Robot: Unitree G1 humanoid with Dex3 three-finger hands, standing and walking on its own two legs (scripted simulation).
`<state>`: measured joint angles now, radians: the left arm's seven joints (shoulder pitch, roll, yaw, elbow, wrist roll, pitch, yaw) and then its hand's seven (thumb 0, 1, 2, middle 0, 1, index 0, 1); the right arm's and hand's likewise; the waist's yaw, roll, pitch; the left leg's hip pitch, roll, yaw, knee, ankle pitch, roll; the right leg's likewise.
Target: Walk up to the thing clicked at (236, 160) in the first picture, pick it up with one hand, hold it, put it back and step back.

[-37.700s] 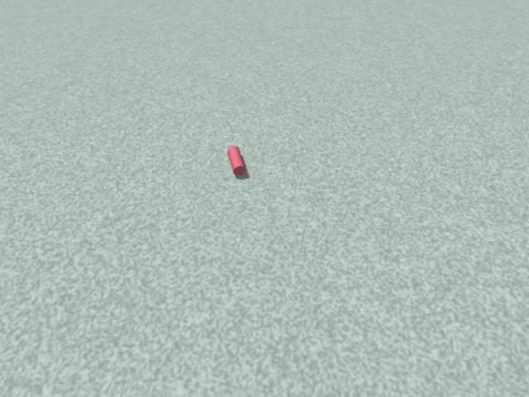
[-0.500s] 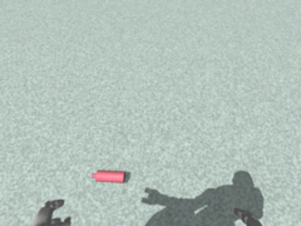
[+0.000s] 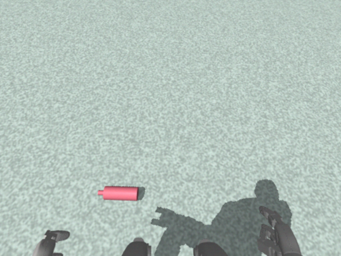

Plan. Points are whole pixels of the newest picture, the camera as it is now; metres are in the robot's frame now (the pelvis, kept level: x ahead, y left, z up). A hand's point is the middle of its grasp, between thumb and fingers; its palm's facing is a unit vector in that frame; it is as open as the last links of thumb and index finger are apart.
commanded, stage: rise first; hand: left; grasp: from above
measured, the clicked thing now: (118, 193) +0.45 +0.26 -0.67
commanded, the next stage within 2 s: none
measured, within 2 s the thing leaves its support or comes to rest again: neither
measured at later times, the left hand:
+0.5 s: hand out of the picture +0.12 +0.26 -0.18, palm faces -0.17 -0.84 -0.51, open 14.2 cm
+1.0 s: hand (87, 225) +0.26 +0.30 -0.37, palm faces -0.46 -0.39 -0.79, open 14.1 cm
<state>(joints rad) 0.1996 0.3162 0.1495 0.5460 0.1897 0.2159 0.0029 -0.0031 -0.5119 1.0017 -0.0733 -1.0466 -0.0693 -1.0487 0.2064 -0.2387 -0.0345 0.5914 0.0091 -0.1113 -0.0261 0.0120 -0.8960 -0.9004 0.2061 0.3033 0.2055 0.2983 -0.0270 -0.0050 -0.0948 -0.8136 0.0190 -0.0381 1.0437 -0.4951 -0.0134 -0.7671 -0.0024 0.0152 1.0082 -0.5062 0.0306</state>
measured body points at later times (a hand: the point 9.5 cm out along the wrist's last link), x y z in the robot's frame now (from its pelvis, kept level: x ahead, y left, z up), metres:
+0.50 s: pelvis -0.02 +0.00 -0.06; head +0.09 +0.01 +0.38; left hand +0.13 +0.30 -0.15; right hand +0.16 -0.25 -0.14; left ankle +0.01 +0.12 -0.67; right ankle -0.01 -0.14 -0.67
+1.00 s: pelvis -0.08 -0.01 -0.24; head +0.13 +0.01 +0.16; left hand +0.28 +0.32 -0.33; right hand +0.09 -0.28 -0.38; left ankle +0.00 +0.12 -0.67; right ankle -0.01 -0.14 -0.67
